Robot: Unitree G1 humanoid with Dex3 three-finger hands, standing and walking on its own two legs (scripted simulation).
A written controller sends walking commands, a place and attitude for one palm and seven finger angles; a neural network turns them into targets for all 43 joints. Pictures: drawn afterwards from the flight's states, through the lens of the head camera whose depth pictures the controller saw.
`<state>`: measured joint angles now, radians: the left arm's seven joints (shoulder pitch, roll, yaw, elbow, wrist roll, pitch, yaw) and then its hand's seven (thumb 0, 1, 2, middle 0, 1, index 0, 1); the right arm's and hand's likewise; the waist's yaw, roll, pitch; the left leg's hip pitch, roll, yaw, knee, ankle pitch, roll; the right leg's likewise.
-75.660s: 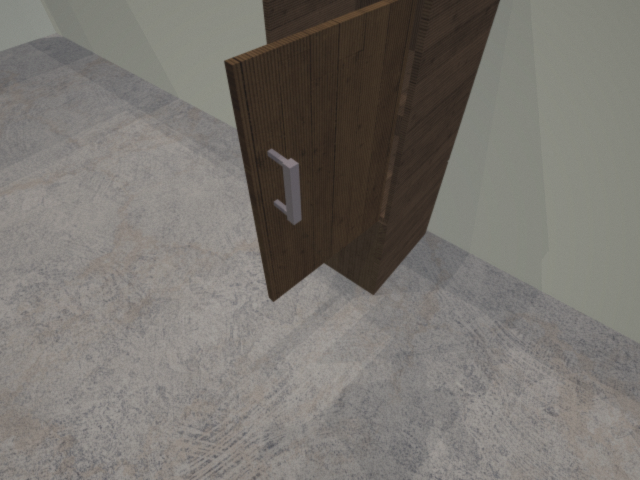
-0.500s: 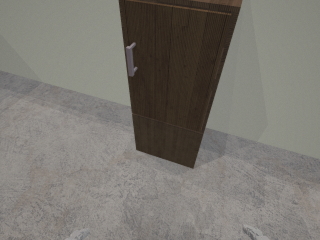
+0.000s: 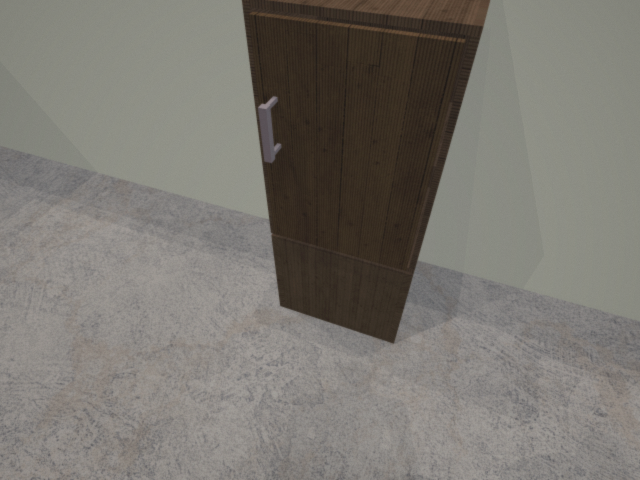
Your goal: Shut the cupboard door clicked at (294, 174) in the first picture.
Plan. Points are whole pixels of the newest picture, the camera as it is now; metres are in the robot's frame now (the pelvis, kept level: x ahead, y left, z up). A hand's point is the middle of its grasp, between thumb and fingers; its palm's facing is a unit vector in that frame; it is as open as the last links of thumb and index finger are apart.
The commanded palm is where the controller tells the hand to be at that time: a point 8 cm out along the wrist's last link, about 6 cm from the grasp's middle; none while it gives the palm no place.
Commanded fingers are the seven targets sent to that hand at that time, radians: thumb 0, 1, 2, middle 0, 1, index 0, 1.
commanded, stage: let the arm hang, fingers relaxed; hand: left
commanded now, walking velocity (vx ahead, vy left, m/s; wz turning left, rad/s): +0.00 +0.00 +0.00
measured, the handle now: (271, 130) +0.80 +0.16 +0.03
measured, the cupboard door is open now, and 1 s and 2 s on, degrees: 0 0 0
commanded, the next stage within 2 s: look to check the result in 0.36 s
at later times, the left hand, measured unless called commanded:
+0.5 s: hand out of the picture -0.03 +0.14 -0.18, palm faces +0.06 -0.99 -0.15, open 7.4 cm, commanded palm none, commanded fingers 0.00 0.90 0.90 -0.20 -0.30 -0.20 -0.30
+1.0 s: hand out of the picture -0.02 +0.14 -0.18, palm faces +0.05 -0.99 -0.15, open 7.4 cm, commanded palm none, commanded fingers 0.00 0.90 0.90 -0.20 -0.30 -0.20 -0.30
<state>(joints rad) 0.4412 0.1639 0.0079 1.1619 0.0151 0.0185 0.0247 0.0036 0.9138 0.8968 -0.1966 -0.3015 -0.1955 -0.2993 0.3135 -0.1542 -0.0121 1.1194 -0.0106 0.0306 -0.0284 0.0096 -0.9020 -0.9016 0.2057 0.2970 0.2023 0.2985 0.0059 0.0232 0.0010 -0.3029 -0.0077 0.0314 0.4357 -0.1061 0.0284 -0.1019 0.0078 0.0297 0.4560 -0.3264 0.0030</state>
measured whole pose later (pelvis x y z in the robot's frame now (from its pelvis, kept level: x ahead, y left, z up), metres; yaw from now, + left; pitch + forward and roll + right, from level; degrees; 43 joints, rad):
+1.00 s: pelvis +0.02 -0.01 +0.00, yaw -1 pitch -2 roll +0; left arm 0.37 0.12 0.01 1.14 0.01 0.00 0.03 0.00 0.91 0.90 -0.20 -0.30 -0.20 -0.30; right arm 0.27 -0.14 -0.01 1.12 -0.01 0.02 -0.04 0.01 -0.91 -0.90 0.20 0.30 0.20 0.30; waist 0.01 -0.01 0.03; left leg -0.26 0.01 0.03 0.44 -0.14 0.01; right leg -0.04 0.02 0.03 0.41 -0.33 -0.01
